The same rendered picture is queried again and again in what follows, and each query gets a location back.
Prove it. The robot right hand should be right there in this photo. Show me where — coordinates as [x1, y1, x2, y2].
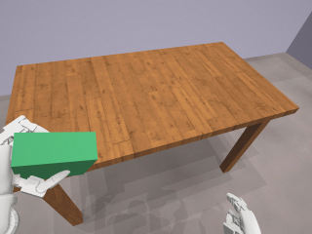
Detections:
[223, 193, 261, 234]

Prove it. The robot left hand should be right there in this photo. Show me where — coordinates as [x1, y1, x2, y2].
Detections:
[0, 115, 70, 198]

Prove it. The sponge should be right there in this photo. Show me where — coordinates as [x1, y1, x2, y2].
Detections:
[11, 132, 98, 179]

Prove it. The table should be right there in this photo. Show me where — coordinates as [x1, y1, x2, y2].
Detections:
[5, 42, 299, 226]

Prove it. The robot left forearm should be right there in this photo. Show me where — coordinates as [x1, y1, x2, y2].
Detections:
[0, 194, 20, 234]

